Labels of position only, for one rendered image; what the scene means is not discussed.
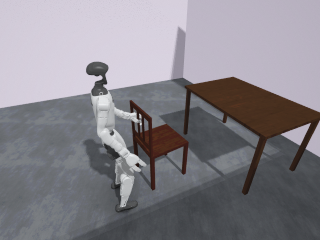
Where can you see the table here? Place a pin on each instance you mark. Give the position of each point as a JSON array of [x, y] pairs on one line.
[[264, 113]]

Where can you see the chair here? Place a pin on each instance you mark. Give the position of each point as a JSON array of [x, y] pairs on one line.
[[156, 141]]

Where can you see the right robot hand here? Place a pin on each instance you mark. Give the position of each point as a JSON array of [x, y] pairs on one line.
[[133, 159]]

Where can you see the robot right shin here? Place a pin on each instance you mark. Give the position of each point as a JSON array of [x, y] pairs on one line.
[[125, 190]]

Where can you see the right robot upper arm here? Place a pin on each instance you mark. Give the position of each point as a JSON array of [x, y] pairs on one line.
[[103, 108]]

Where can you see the robot left forearm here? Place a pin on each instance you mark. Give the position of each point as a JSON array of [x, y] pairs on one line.
[[122, 114]]

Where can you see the left robot hand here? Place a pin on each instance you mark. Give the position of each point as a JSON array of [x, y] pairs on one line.
[[134, 118]]

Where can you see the humanoid robot torso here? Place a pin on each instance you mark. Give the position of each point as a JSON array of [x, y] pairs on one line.
[[111, 115]]

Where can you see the robot right forearm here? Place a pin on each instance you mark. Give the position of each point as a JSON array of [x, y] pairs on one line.
[[114, 144]]

